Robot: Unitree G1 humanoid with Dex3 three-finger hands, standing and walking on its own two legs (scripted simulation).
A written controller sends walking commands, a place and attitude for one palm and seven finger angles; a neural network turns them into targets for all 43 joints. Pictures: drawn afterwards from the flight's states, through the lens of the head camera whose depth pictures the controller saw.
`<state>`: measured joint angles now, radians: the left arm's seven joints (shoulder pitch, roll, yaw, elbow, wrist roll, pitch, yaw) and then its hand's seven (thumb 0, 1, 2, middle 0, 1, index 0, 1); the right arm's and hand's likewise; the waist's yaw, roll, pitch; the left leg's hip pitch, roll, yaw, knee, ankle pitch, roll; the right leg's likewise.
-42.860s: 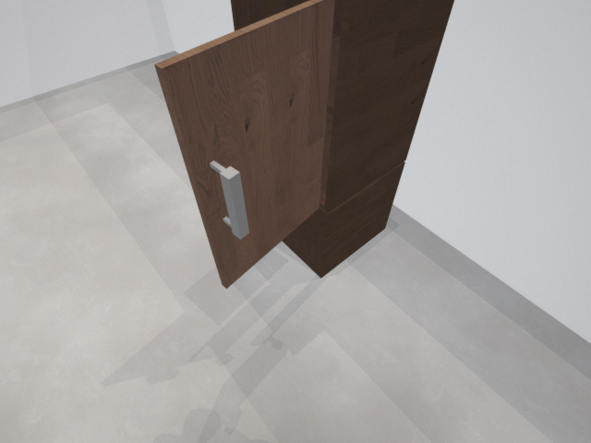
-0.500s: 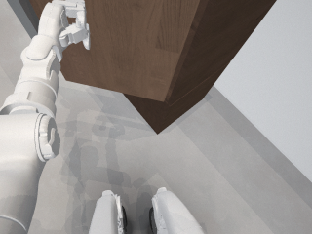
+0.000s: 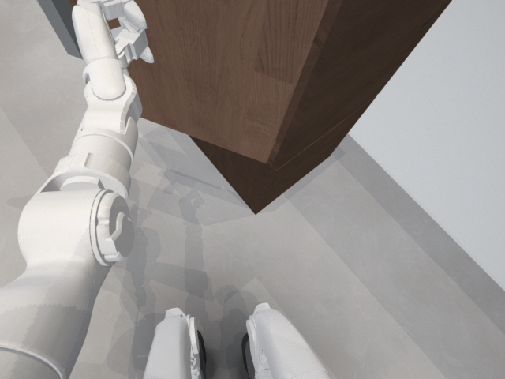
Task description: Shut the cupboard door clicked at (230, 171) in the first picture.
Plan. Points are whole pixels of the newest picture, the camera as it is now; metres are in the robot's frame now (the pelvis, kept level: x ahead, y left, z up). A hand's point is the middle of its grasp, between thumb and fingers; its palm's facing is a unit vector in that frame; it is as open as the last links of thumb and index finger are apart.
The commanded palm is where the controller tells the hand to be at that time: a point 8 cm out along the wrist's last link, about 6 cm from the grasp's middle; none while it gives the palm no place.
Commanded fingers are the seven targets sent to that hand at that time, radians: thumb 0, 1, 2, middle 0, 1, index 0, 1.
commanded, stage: pull the fist back off the door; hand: left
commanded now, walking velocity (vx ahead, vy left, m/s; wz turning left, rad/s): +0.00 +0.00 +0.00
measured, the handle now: out of the picture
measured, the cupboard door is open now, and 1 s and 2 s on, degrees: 31 31 31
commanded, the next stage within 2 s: draw the hand back to the body in 0.66 s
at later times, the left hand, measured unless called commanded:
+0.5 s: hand (162, 84) +0.50 +0.06 +0.10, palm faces +0.14 -0.99 -0.02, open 3.1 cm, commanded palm +0.47 +0.10 +0.10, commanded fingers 0.00 0.90 0.90 -1.30 -1.50 -1.30 -1.50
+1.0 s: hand (141, 104) +0.45 +0.08 +0.13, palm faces +0.17 -0.98 -0.06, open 3.1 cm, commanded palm +0.40 +0.13 +0.14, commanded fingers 0.00 0.90 0.90 -1.30 -1.50 -1.30 -1.50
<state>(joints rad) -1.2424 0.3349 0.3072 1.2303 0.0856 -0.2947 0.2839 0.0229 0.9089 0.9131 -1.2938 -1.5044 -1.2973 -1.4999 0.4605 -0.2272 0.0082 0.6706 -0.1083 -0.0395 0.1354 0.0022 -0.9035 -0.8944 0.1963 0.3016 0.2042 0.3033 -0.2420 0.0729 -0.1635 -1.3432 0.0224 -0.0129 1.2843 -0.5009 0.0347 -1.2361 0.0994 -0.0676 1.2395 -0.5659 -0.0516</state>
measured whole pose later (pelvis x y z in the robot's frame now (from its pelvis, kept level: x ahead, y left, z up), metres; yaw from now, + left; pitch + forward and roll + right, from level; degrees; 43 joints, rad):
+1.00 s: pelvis +0.01 -0.02 +0.06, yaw +1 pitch +18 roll +1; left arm -0.61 0.11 0.15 0.86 -0.03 -0.44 0.23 0.02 0.90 0.90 -1.30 -1.50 -1.30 -1.50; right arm 0.37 -0.23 -0.02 0.64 -0.02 0.06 0.07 0.01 -0.91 -0.89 0.19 0.30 0.20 0.30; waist -0.09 0.04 -0.15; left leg -0.89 0.01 0.04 1.00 -0.42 0.01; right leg -0.84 0.08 0.00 1.03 -0.51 -0.07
